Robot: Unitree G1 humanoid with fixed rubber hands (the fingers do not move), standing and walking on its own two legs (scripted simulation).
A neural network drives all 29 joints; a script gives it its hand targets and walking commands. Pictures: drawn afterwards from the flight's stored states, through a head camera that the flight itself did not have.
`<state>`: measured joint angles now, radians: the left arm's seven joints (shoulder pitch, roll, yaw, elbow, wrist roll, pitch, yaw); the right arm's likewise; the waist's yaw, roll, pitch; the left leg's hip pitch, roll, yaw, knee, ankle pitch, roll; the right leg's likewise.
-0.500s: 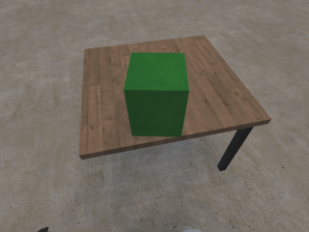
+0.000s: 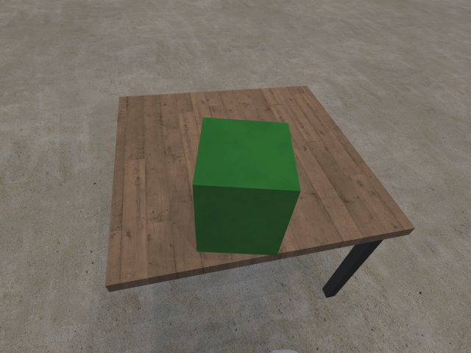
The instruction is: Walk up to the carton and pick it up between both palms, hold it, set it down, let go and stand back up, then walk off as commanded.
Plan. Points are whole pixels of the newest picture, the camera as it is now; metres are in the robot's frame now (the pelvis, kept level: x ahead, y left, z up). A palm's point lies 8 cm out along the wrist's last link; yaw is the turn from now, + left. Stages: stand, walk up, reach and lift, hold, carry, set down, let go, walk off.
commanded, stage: walk up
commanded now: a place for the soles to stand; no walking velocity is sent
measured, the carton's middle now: (241, 188) +0.51 -0.02 -0.05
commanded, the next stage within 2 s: none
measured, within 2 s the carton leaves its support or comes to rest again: neither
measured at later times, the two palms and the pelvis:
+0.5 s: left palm out of the picture +0.16 +0.23 -0.10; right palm out of the picture +0.10 -0.41 -0.09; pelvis +0.06 -0.07 +0.00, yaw -1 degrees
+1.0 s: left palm (85, 352) +0.19 +0.26 -0.11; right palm out of the picture +0.15 -0.39 -0.08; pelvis +0.07 -0.05 -0.01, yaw -1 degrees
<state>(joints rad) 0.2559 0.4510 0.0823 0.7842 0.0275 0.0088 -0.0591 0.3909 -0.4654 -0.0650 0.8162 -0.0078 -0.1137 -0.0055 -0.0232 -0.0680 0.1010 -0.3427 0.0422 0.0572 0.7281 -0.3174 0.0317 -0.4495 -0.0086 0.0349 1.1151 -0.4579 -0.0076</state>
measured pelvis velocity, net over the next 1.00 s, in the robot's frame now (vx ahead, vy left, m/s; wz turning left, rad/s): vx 0.07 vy -0.05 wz -0.01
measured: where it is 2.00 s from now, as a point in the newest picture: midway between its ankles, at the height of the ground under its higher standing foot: outside the picture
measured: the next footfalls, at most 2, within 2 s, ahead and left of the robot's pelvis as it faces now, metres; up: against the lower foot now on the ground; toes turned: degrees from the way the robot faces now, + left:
right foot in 0.22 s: +0.16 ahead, -0.18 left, +0.00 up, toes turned +0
left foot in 0.54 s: +0.15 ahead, +0.07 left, +0.00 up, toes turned +2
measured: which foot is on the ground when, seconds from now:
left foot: down 0.00-0.24, up 0.26-0.52, down 0.54-1.00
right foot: up 0.00-0.20, down 0.22-1.00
